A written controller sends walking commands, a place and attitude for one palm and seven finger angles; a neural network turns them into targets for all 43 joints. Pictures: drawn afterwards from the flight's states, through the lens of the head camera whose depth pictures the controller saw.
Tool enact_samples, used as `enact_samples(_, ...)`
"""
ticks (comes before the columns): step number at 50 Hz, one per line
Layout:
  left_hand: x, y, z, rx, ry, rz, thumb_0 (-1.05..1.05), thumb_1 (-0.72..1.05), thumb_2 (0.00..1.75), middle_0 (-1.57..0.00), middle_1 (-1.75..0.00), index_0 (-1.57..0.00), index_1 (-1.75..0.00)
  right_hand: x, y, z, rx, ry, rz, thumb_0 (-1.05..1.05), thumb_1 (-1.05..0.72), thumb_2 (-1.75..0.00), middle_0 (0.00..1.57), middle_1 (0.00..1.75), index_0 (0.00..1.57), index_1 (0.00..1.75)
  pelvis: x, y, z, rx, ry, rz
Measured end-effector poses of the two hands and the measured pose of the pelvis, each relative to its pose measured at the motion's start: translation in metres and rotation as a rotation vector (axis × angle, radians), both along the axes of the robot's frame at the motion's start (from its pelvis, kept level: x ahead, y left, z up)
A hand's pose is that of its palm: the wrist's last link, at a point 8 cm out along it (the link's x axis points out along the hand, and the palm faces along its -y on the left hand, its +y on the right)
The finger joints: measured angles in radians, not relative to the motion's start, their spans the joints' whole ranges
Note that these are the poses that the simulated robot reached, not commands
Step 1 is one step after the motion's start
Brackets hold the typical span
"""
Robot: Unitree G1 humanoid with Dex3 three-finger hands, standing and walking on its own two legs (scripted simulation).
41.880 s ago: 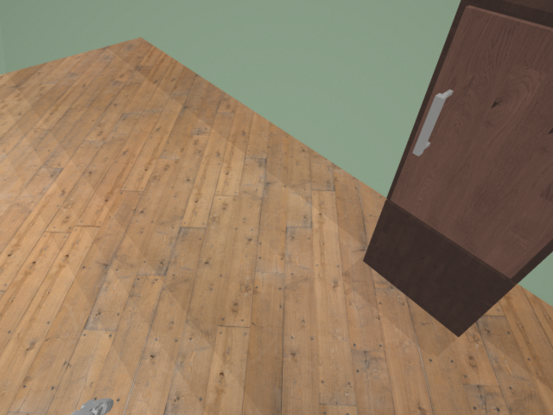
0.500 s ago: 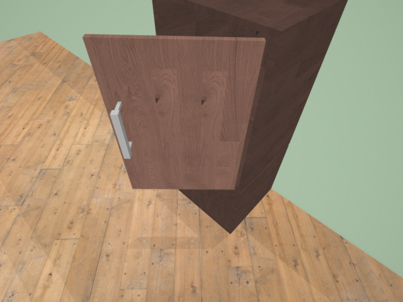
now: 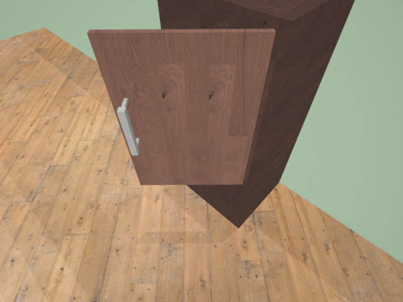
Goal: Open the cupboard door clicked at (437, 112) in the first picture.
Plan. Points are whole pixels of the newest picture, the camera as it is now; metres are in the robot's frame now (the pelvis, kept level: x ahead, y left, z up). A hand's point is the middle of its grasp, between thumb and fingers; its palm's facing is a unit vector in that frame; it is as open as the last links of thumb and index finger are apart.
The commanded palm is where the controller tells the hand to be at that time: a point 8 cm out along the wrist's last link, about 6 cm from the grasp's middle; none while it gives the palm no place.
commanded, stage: look again from close up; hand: left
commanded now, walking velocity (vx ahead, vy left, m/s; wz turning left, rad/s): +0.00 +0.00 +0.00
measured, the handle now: (130, 128) +0.56 +0.24 +0.00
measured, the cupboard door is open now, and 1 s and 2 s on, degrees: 44 44 44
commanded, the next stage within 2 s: raise the hand with hooked fingers in 0.36 s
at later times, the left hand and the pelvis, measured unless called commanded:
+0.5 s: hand out of the picture +0.04 +0.22 -0.16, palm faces +0.04 -0.98 -0.21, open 7.3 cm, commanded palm +0.10 +0.27 -0.07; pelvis +0.00 +0.04 +0.00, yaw -1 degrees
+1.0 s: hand (89, 298) +0.14 +0.23 -0.05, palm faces +0.21 -0.98 -0.07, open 9.3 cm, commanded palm +0.15 +0.28 -0.04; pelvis -0.03 -0.01 -0.09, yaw +2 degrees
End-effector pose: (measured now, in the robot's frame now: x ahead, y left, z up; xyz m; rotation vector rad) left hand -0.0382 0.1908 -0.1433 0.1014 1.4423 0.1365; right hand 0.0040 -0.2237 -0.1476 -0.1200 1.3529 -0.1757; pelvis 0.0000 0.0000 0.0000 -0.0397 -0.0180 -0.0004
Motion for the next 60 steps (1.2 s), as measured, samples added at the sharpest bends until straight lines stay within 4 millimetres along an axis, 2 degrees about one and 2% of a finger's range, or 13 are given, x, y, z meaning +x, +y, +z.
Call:
enact_samples(12, 0.051, 0.063, 0.005, 0.067, -0.118, -0.047, 0.00, 0.91, 0.90, -0.20, -0.30, -0.20, -0.29, -0.005, 0.032, 0.006, -0.001, -0.016, 0.022, 0.01, -0.94, -0.90, 0.20, 0.30, 0.20, 0.30, 0.001, 0.029, 0.003, 0.037, -0.003, -0.015)
enact_samples(24, 0.058, 0.076, 0.006, 0.069, -0.089, -0.071, 0.00, 0.91, 0.90, -0.20, -0.30, -0.20, -0.29, -0.011, 0.046, 0.008, 0.011, 0.031, 0.020, 0.01, -0.92, -0.90, 0.20, 0.30, 0.20, 0.30, 0.005, 0.039, 0.005, 0.038, 0.011, -0.021)
enact_samples(26, 0.084, 0.080, 0.023, 0.073, -0.253, 0.022, 0.01, 0.91, 0.90, -0.20, -0.30, -0.20, -0.30, -0.001, 0.040, 0.015, -0.020, -0.050, 0.018, 0.01, -0.92, -0.90, 0.20, 0.30, 0.20, 0.30, 0.004, 0.039, 0.004, 0.040, 0.018, -0.017)
enact_samples(32, 0.202, 0.084, 0.125, 0.130, -0.999, 0.044, 0.01, 0.86, 0.88, -0.20, -0.33, -0.21, -0.33, 0.066, 0.012, 0.032, -0.096, -0.425, 0.057, 0.01, -0.92, -0.90, 0.20, 0.30, 0.20, 0.30, -0.002, 0.036, -0.006, 0.049, 0.052, 0.014)
enact_samples(35, 0.234, 0.080, 0.151, 0.088, -1.278, -0.006, 0.01, 0.81, 0.86, -0.21, -0.36, -0.21, -0.36, 0.106, -0.003, 0.041, -0.122, -0.577, 0.089, 0.01, -0.91, -0.90, 0.20, 0.30, 0.20, 0.30, -0.010, 0.029, -0.019, 0.046, 0.118, 0.003)
enact_samples(37, 0.237, 0.075, 0.150, 0.033, -1.408, -0.048, 0.00, 0.77, 0.84, -0.21, -0.39, -0.21, -0.39, 0.129, -0.012, 0.047, -0.138, -0.661, 0.117, 0.01, -0.91, -0.90, 0.20, 0.30, 0.20, 0.30, -0.015, 0.022, -0.032, 0.049, 0.162, -0.009)
enact_samples(39, 0.226, 0.071, 0.134, -0.019, -1.460, -0.096, 0.00, 0.73, 0.82, -0.21, -0.41, -0.21, -0.41, 0.150, -0.019, 0.051, -0.149, -0.729, 0.156, 0.01, -0.91, -0.90, 0.20, 0.30, 0.20, 0.30, -0.020, 0.015, -0.046, 0.048, 0.194, -0.011)
enact_samples(45, 0.162, 0.075, 0.068, -0.044, -1.285, -0.038, 0.00, 0.59, 0.77, -0.23, -0.50, -0.23, -0.50, 0.194, -0.028, 0.044, -0.173, -0.836, 0.260, 0.01, -0.90, -0.90, 0.20, 0.30, 0.20, 0.30, -0.028, -0.001, -0.080, 0.031, 0.254, 0.007)
enact_samples(48, 0.147, 0.083, 0.076, 0.051, -1.325, 0.009, 0.01, 0.52, 0.74, -0.23, -0.55, -0.23, -0.54, 0.202, -0.022, 0.030, -0.164, -0.830, 0.296, 0.01, -0.90, -0.90, 0.20, 0.30, 0.20, 0.30, -0.030, -0.008, -0.090, 0.011, 0.263, 0.024)
enact_samples(51, 0.154, 0.085, 0.105, 0.115, -1.473, -0.032, 0.01, 0.45, 0.71, -0.23, -0.59, -0.23, -0.59, 0.198, -0.012, 0.011, -0.128, -0.797, 0.312, 0.01, -0.90, -0.90, 0.20, 0.30, 0.20, 0.30, -0.031, -0.014, -0.095, -0.006, 0.268, 0.036)
enact_samples(54, 0.179, 0.078, 0.124, 0.078, -1.557, -0.150, 0.01, 0.38, 0.68, -0.24, -0.63, -0.24, -0.63, 0.185, -0.003, -0.009, -0.078, -0.751, 0.292, 0.01, -0.90, -0.90, 0.20, 0.30, 0.20, 0.30, -0.034, -0.016, -0.098, -0.016, 0.271, 0.041)
enact_samples(57, 0.211, 0.074, 0.121, -0.024, -1.474, -0.236, 0.01, 0.31, 0.65, -0.24, -0.68, -0.24, -0.68, 0.162, 0.000, -0.024, -0.041, -0.686, 0.229, 0.01, -0.90, -0.90, 0.20, 0.30, 0.20, 0.30, -0.035, -0.018, -0.095, -0.008, 0.275, 0.033)
enact_samples(60, 0.231, 0.078, 0.110, -0.101, -1.323, -0.206, 0.00, 0.24, 0.62, -0.25, -0.72, -0.25, -0.72, 0.136, -0.005, -0.028, -0.032, -0.618, 0.158, 0.01, -0.90, -0.90, 0.20, 0.30, 0.20, 0.30, -0.033, -0.017, -0.087, 0.007, 0.273, 0.021)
